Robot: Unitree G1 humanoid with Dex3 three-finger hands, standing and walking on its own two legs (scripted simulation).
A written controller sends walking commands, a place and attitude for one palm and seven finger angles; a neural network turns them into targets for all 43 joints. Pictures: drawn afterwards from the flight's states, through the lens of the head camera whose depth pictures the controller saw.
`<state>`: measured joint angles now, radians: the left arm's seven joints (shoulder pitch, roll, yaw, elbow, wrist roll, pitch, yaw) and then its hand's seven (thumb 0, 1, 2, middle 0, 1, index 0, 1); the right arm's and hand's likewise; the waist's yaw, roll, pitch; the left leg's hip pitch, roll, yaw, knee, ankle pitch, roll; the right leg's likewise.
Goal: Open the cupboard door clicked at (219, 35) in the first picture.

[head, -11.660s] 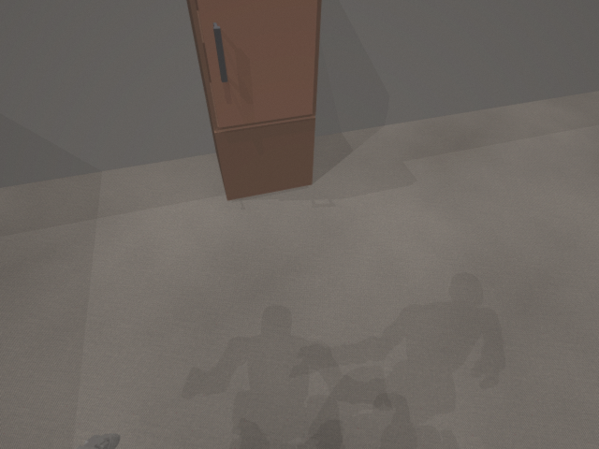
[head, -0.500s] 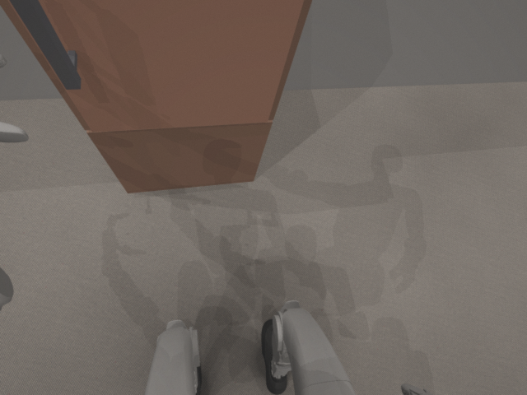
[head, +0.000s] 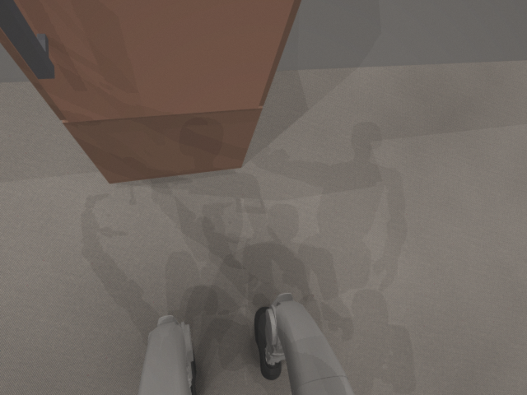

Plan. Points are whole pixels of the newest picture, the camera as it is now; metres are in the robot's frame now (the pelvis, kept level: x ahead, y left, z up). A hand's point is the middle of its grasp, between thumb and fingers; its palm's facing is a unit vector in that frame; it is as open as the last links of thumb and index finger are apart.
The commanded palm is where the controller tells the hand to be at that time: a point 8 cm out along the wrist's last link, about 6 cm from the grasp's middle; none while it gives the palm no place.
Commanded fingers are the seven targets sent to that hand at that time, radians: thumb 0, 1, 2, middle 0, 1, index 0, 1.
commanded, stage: move the hooked fingers beside the handle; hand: left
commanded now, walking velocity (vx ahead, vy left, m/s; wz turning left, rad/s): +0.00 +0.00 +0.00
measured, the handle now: (11, 5) +0.59 +0.25 +0.07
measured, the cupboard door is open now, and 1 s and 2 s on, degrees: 0 0 0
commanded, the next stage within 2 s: slide the fingers in behind the handle in 0.48 s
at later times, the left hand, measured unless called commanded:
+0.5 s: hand out of the picture +0.52 +0.31 +0.06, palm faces +0.12 -0.99 -0.02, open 14.0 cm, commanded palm +0.51 +0.34 +0.06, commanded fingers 0.00 -0.50 0.30 -0.30 -1.20 -0.30 -1.20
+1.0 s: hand out of the picture +0.53 +0.29 +0.06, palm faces +0.10 -0.99 -0.02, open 14.0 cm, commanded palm +0.51 +0.31 +0.06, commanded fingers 0.00 -0.50 0.30 -0.30 -1.20 -0.30 -1.20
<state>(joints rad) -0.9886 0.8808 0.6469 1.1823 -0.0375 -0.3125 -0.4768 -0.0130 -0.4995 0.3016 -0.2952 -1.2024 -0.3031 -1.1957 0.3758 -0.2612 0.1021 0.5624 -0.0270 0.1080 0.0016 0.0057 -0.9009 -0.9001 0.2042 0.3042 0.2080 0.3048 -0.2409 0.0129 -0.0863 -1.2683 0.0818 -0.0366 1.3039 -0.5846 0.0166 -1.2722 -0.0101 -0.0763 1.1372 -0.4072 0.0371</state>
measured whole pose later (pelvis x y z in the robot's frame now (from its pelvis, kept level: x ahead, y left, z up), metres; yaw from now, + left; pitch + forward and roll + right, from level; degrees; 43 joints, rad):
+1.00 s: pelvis +0.00 -0.01 +0.00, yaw +1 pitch +30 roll -6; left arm -0.98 0.78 0.57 1.18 -0.05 -0.34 -0.40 -0.01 -0.50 0.30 -0.30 -1.20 -0.30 -1.20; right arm 0.35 -0.26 0.09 0.57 -0.03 0.10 0.00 0.01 -0.90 -0.90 0.20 0.30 0.21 0.30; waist -0.23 0.01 -0.10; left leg -1.23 0.08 -0.04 1.29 -0.58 0.01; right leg -1.24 -0.01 -0.08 1.14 -0.41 0.03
